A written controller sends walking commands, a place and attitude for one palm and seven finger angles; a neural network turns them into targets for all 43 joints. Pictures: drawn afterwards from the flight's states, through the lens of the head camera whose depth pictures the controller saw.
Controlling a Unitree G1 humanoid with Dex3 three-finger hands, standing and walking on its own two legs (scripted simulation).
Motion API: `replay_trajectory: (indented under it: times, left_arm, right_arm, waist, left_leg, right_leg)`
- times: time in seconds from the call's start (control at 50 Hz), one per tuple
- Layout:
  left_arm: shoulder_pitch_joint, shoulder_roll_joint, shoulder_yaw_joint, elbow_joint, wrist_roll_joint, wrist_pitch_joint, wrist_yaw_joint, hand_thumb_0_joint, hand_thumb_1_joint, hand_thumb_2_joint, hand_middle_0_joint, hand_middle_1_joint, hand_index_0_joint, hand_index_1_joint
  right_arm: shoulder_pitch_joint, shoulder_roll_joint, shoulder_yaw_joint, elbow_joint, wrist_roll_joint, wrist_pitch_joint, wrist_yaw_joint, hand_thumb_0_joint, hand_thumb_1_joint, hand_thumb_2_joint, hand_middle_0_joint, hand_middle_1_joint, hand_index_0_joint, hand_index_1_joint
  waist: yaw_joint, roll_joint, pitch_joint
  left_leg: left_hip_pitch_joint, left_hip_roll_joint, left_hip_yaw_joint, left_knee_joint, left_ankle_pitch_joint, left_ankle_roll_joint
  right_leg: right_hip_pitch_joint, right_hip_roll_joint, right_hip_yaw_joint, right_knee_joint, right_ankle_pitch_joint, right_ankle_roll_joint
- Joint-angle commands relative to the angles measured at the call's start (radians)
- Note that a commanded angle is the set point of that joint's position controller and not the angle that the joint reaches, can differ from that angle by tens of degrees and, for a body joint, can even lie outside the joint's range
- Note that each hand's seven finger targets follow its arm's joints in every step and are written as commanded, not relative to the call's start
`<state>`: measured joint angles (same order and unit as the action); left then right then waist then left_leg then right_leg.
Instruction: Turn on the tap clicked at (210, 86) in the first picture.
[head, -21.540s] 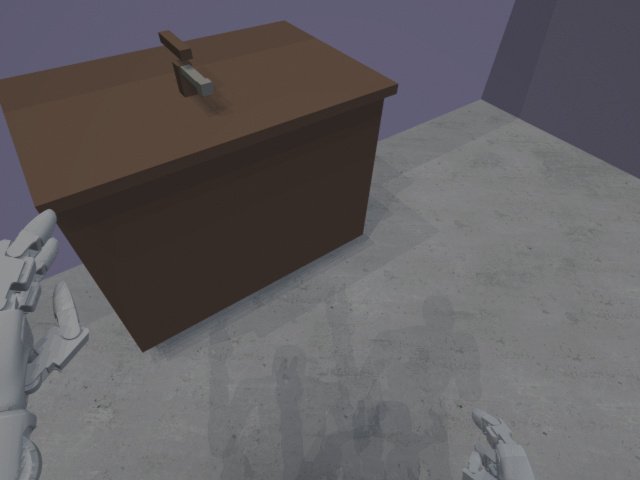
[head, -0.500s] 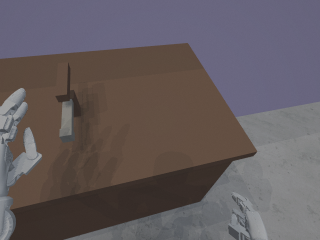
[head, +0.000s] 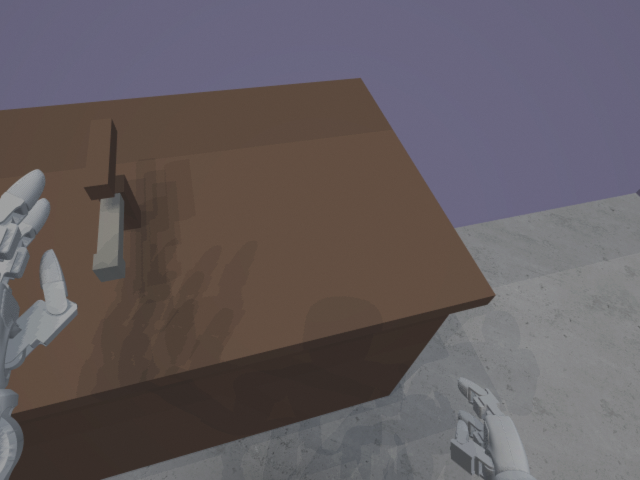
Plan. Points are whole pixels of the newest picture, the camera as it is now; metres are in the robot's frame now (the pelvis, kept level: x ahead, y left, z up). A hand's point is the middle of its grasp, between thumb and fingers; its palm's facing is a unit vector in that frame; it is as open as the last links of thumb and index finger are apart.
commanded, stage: come to a stop and stand still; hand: left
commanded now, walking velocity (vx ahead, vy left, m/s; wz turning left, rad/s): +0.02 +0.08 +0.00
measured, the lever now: (109, 266) +0.33 +0.30 +0.05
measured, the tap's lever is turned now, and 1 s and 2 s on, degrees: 0 0 0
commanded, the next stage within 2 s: look again from close up in 1.14 s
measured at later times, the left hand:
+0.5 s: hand (35, 264) +0.25 +0.28 +0.18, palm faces +0.46 -0.79 -0.41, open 7.4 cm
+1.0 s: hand (23, 301) +0.23 +0.29 +0.16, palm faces +0.39 -0.87 -0.31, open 7.4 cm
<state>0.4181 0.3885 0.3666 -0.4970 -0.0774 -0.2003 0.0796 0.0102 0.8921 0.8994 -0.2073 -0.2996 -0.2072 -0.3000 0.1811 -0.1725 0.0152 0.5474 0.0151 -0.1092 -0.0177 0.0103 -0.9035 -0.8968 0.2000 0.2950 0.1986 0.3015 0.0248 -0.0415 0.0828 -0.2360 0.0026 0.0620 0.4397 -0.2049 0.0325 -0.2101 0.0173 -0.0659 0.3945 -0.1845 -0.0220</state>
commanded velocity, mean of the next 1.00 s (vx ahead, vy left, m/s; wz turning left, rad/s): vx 0.01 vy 0.02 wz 0.00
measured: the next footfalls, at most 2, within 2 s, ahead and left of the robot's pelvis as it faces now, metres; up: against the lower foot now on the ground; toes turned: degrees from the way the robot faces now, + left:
none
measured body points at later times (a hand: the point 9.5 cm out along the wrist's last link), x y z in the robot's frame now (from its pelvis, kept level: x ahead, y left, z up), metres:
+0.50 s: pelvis +0.01 -0.01 +0.00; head +0.04 +0.01 +0.45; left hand +0.22 +0.32 +0.20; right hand +0.19 -0.24 -0.08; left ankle +0.02 +0.09 -0.74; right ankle +0.02 -0.10 -0.74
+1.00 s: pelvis +0.01 +0.04 +0.00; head +0.03 +0.07 +0.45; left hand +0.20 +0.33 +0.17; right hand +0.20 -0.17 -0.06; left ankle +0.02 +0.09 -0.74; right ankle +0.02 -0.10 -0.74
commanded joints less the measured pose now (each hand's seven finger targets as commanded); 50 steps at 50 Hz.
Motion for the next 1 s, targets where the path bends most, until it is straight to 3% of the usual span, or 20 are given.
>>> replay_trajectory:
  times: [0.0,0.08,0.2,0.3,0.34,0.36,0.38,0.4,0.42,0.44,0.46,0.52,0.56,0.6,0.64,0.7,0.78,0.86,0.94,0.98]
  left_arm:
    - [-0.016,0.149,0.108,-0.221,-0.007,-0.06,0.018,0.0,0.9,0.9,-0.2,-0.3,-0.2,-0.3]
    - [0.008,0.148,0.103,-0.2,-0.008,-0.05,0.035,0.0,0.9,0.9,-0.2,-0.3,-0.2,-0.3]
    - [-0.033,0.152,0.085,-0.18,0.0,-0.039,0.049,0.0,0.9,0.9,-0.2,-0.3,-0.2,-0.3]
    - [-0.022,0.159,0.093,-0.193,0.001,-0.038,0.056,0.0,0.9,0.9,-0.2,-0.3,-0.2,-0.3]
    - [-0.002,0.169,0.105,-0.197,0.003,-0.035,0.059,0.0,0.9,0.9,-0.2,-0.3,-0.2,-0.3]
    - [-0.979,0.901,0.643,-0.413,0.148,-0.123,0.048,0.0,0.9,0.9,-0.2,-0.3,-0.2,-0.3]
    - [-0.423,0.326,0.267,0.164,0.068,-0.078,0.012,0.0,0.9,0.9,-0.2,-0.3,-0.2,-0.3]
    - [-0.196,0.184,0.159,0.177,0.043,-0.082,0.003,0.0,0.9,0.9,-0.2,-0.3,-0.2,-0.3]
    - [-0.152,0.132,0.08,0.027,0.021,-0.104,0.002,0.0,0.9,0.9,-0.2,-0.3,-0.2,-0.3]
    - [-0.054,0.029,-0.007,-0.011,0.003,-0.109,0.003,0.0,0.9,0.9,-0.2,-0.3,-0.2,-0.3]
    - [-0.044,0.086,0.012,-0.099,0.011,-0.108,0.014,0.0,0.9,0.9,-0.2,-0.3,-0.2,-0.3]
    - [0.008,0.154,0.072,-0.133,0.016,-0.104,0.034,0.0,0.9,0.9,-0.2,-0.3,-0.2,-0.3]
    - [-0.003,0.185,0.121,-0.138,0.01,-0.105,0.042,0.0,0.9,0.9,-0.2,-0.3,-0.2,-0.3]
    - [-0.058,0.21,0.153,-0.166,0.003,-0.117,0.041,0.0,0.9,0.9,-0.2,-0.3,-0.2,-0.3]
    - [-0.102,0.251,0.191,-0.205,0.004,-0.124,0.044,0.0,0.9,0.9,-0.2,-0.3,-0.2,-0.3]
    - [-0.121,0.2,0.139,-0.196,0.004,-0.127,0.037,0.0,0.9,0.9,-0.2,-0.3,-0.2,-0.3]
    - [-0.107,0.144,0.076,-0.195,0.013,-0.119,0.034,0.0,0.9,0.9,-0.2,-0.3,-0.2,-0.3]
    - [-0.093,0.107,0.042,-0.144,0.022,-0.103,0.033,0.0,0.9,0.9,-0.2,-0.3,-0.2,-0.3]
    - [-0.12,0.158,0.096,-0.178,0.03,-0.101,0.04,0.0,0.9,0.9,-0.2,-0.3,-0.2,-0.3]
    - [-0.109,0.147,0.086,-0.185,0.024,-0.104,0.035,0.0,0.9,0.9,-0.2,-0.3,-0.2,-0.3]
  right_arm:
    - [-0.068,-0.148,-0.06,-0.155,0.003,-0.054,-0.014,0.0,-0.9,-0.9,0.2,0.3,0.2,0.3]
    - [-0.078,-0.151,-0.051,-0.143,0.003,-0.054,-0.023,0.0,-0.9,-0.9,0.2,0.3,0.2,0.3]
    - [-0.081,-0.164,-0.051,-0.125,0.005,-0.047,-0.034,0.0,-0.9,-0.9,0.2,0.3,0.2,0.3]
    - [-0.087,-0.166,-0.055,-0.119,0.006,-0.044,-0.036,0.0,-0.9,-0.9,0.2,0.3,0.2,0.3]
    - [-0.104,-0.164,-0.053,-0.117,0.01,-0.044,-0.037,0.0,-0.9,-0.9,0.2,0.3,0.2,0.3]
    - [0.071,-0.171,-0.078,-0.09,-0.033,-0.084,-0.036,0.0,-0.9,-0.9,0.2,0.3,0.2,0.3]
    - [-0.011,-0.08,-0.032,-0.046,-0.016,-0.077,-0.031,0.0,-0.9,-0.9,0.2,0.3,0.2,0.3]
    - [-0.005,-0.156,-0.071,-0.115,-0.007,-0.096,-0.026,0.0,-0.9,-0.9,0.2,0.3,0.2,0.3]
    - [0.008,-0.165,-0.07,-0.104,-0.002,-0.097,-0.01,0.0,-0.9,-0.9,0.2,0.3,0.2,0.3]
    - [-0.039,-0.15,-0.066,-0.099,0.015,-0.103,0.008,0.0,-0.9,-0.9,0.2,0.3,0.2,0.3]
    - [-0.032,-0.172,-0.072,-0.114,0.006,-0.104,0.016,0.0,-0.9,-0.9,0.2,0.3,0.2,0.3]
    - [-0.046,-0.167,-0.068,-0.121,-0.002,-0.102,0.015,0.0,-0.9,-0.9,0.2,0.3,0.2,0.3]
    - [-0.06,-0.161,-0.06,-0.125,0.0,-0.094,0.004,0.0,-0.9,-0.9,0.2,0.3,0.2,0.3]
    - [-0.061,-0.159,-0.057,-0.133,-0.001,-0.096,-0.01,0.0,-0.9,-0.9,0.2,0.3,0.2,0.3]
    - [-0.081,-0.153,-0.049,-0.13,0.002,-0.099,-0.022,0.0,-0.9,-0.9,0.2,0.3,0.2,0.3]
    - [-0.053,-0.15,-0.05,-0.125,-0.002,-0.108,-0.023,0.0,-0.9,-0.9,0.2,0.3,0.2,0.3]
    - [-0.047,-0.158,-0.052,-0.11,-0.006,-0.115,-0.011,0.0,-0.9,-0.9,0.2,0.3,0.2,0.3]
    - [-0.054,-0.159,-0.046,-0.106,-0.01,-0.094,-0.004,0.0,-0.9,-0.9,0.2,0.3,0.2,0.3]
    - [-0.078,-0.153,-0.044,-0.122,-0.004,-0.08,-0.008,0.0,-0.9,-0.9,0.2,0.3,0.2,0.3]
    - [-0.065,-0.151,-0.046,-0.134,-0.008,-0.072,-0.011,0.0,-0.9,-0.9,0.2,0.3,0.2,0.3]
  waist:
    - [0.002,0.124,-0.218]
    - [-0.003,0.091,-0.199]
    - [-0.01,0.045,-0.159]
    - [-0.007,0.039,-0.193]
    - [-0.005,0.074,-0.202]
    - [0.019,-0.103,-0.058]
    - [0.005,-0.094,-0.236]
    - [0.044,0.021,-0.203]
    - [0.024,0.111,-0.24]
    - [0.018,0.198,-0.275]
    - [0.025,0.182,-0.26]
    - [0.025,0.017,-0.211]
    - [0.014,-0.003,-0.2]
    - [0.007,0.029,-0.182]
    - [0.005,0.113,-0.191]
    - [0.006,0.152,-0.225]
    - [0.002,0.127,-0.24]
    - [-0.001,0.126,-0.198]
    - [0.001,0.155,-0.17]
    - [0.0,0.137,-0.181]
  left_leg:
    - [0.014,0.123,-0.117,-0.071,0.094,-0.02]
    - [0.015,0.064,-0.1,-0.04,-0.004,-0.014]
    - [0.037,0.036,-0.098,0.015,-0.007,-0.005]
    - [0.062,0.049,-0.106,-0.007,0.092,-0.001]
    - [0.084,0.06,-0.109,-0.025,0.147,-0.002]
    - [-0.055,0.062,-0.017,0.105,0.126,-0.011]
    - [0.005,-0.023,-0.051,0.069,0.117,-0.006]
    - [0.034,0.009,-0.046,0.057,0.121,-0.021]
    - [0.02,0.015,-0.058,-0.001,0.121,-0.012]
    - [0.082,0.044,-0.059,-0.025,0.197,-0.001]
    - [0.082,0.066,-0.086,-0.028,0.225,0.005]
    - [-0.005,0.078,-0.131,-0.054,0.13,0.002]
    - [-0.01,0.075,-0.137,-0.063,0.102,-0.001]
    - [-0.019,0.073,-0.154,-0.076,0.091,-0.004]
    - [0.006,0.084,-0.156,-0.085,0.126,-0.001]
    - [0.033,0.09,-0.15,-0.066,0.213,-0.008]
    - [0.092,0.1,-0.152,-0.053,0.347,-0.035]
    - [0.047,0.107,-0.153,-0.09,0.289,-0.049]
    - [0.002,0.103,-0.16,-0.128,0.152,-0.058]
    - [-0.013,0.102,-0.168,-0.129,0.13,-0.054]
  right_leg:
    - [0.108,-0.063,0.083,-0.031,0.121,0.015]
    - [0.075,-0.094,0.139,-0.11,0.074,0.005]
    - [-0.005,-0.14,0.182,-0.184,-0.067,-0.001]
    - [0.054,-0.13,0.141,-0.123,0.08,0.004]
    - [0.071,-0.117,0.12,-0.089,0.164,0.006]
    - [-0.065,-0.114,0.168,-0.179,0.268,0.112]
    - [0.045,-0.167,0.172,-0.074,0.261,-0.005]
    - [0.057,-0.162,0.264,-0.089,0.326,0.018]
    - [0.148,-0.163,0.213,-0.045,0.305,0.023]
    - [0.15,-0.136,0.161,0.009,0.268,0.023]
    - [0.114,-0.115,0.142,0.016,0.211,0.029]
    - [0.113,-0.097,0.122,-0.005,0.1,0.016]
    - [0.096,-0.096,0.096,-0.003,0.079,0.007]
    - [0.088,-0.091,0.098,0.0,0.071,0.003]
    - [0.091,-0.086,0.089,0.025,0.099,0.006]
    - [0.116,-0.088,0.081,0.031,0.151,0.004]
    - [0.101,-0.078,0.064,0.028,0.182,0.005]
    - [0.091,-0.068,0.053,0.019,0.121,0.007]
    - [0.102,-0.061,0.057,0.012,0.075,0.006]
    - [0.13,-0.066,0.054,-0.001,0.086,0.006]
